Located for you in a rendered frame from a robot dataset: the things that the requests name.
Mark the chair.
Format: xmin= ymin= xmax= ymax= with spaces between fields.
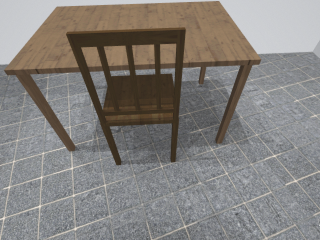
xmin=66 ymin=27 xmax=186 ymax=166

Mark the table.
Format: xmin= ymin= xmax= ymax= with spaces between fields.
xmin=4 ymin=1 xmax=262 ymax=152

